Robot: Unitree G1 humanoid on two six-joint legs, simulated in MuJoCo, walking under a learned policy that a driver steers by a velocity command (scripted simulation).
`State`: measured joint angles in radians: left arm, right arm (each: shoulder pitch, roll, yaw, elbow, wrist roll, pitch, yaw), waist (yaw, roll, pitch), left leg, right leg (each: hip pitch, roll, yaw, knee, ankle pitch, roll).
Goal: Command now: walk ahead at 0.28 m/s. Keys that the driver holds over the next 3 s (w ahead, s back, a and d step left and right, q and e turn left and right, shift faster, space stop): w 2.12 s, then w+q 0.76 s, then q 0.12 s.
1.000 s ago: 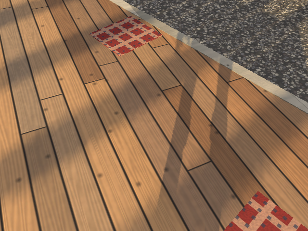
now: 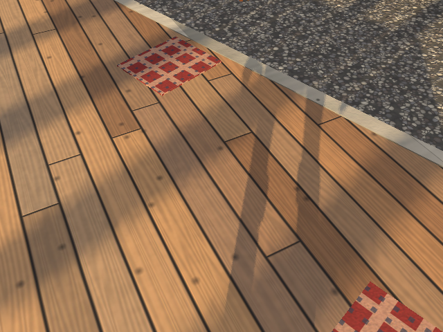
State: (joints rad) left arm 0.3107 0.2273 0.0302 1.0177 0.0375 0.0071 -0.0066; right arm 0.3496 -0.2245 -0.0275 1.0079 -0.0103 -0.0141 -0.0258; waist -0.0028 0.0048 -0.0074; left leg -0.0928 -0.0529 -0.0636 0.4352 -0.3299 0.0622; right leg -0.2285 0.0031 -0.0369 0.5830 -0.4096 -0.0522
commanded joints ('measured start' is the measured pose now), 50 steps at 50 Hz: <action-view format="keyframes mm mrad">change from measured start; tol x32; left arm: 1 20 55 12 -55 -9 -47 -11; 4 376 227 69 47 -11 -66 0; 26 303 -18 0 -12 -56 -85 9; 50 -402 26 9 -224 -18 -65 -19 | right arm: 1 -46 -160 -40 -48 3 -21 7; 19 -450 -16 19 -251 -9 -34 64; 26 148 -273 -80 -96 -59 -65 18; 50 221 -80 -16 62 -20 -84 5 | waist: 1 43 110 175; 4 173 -278 125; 26 -110 220 -274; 50 -46 65 122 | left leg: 1 -220 242 -300 -231 -346 149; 5 -679 34 31 533 -178 38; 10 -627 128 65 657 103 9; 24 -13 -8 190 63 221 90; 26 458 469 -470 -48 -38 253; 32 -82 283 -170 -273 189 160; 50 239 274 23 -211 737 131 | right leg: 1 17 6 -34 -103 34 -27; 5 361 -388 646 -455 -198 -192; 23 268 -210 64 -191 1040 -88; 27 -366 45 91 767 -71 -27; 50 -394 -34 -60 -1 306 -33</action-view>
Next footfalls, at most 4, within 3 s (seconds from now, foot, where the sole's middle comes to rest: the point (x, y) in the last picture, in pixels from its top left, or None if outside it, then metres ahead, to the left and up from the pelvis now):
0.50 left None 0.38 0.09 -0.78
1.08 right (258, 290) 0.69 -0.08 -0.78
1.62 left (205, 216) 0.99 0.10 -0.78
2.18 right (249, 158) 1.29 -0.08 -0.78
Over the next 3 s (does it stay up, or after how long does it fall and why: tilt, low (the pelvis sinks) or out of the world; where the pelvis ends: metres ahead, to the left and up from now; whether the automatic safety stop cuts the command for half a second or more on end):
stays up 1.50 0.08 0.00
